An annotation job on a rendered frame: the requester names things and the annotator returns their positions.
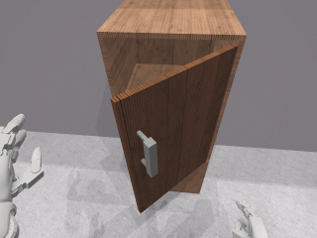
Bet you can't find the cupboard door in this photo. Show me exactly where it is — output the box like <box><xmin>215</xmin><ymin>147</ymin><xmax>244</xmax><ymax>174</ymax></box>
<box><xmin>110</xmin><ymin>44</ymin><xmax>238</xmax><ymax>213</ymax></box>

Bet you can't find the right robot hand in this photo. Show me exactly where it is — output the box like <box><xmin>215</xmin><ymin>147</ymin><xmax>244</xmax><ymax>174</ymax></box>
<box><xmin>232</xmin><ymin>200</ymin><xmax>270</xmax><ymax>238</ymax></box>

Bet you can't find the handle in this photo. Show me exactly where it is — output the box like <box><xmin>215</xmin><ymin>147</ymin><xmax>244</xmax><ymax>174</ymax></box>
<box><xmin>137</xmin><ymin>130</ymin><xmax>159</xmax><ymax>178</ymax></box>

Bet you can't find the robot left forearm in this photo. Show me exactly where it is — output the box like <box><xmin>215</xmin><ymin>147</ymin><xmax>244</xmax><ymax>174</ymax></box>
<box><xmin>0</xmin><ymin>201</ymin><xmax>20</xmax><ymax>238</ymax></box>

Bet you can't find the left robot hand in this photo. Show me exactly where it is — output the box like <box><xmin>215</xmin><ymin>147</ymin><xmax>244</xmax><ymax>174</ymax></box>
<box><xmin>0</xmin><ymin>113</ymin><xmax>45</xmax><ymax>202</ymax></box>

